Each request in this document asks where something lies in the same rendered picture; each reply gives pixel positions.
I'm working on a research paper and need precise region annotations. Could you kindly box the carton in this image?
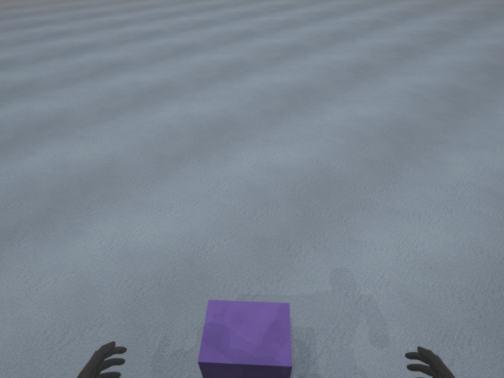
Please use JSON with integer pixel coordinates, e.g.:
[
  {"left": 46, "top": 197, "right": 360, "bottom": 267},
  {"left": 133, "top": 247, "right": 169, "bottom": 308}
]
[{"left": 198, "top": 300, "right": 292, "bottom": 378}]

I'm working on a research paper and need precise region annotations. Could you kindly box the robot right hand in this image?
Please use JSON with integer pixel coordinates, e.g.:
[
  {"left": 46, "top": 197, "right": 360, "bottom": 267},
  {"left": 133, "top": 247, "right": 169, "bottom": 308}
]
[{"left": 405, "top": 346, "right": 455, "bottom": 378}]

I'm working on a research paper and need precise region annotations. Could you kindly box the robot left hand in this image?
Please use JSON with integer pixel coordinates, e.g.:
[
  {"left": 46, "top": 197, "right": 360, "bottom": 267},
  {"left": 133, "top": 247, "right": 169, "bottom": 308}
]
[{"left": 77, "top": 341, "right": 127, "bottom": 378}]

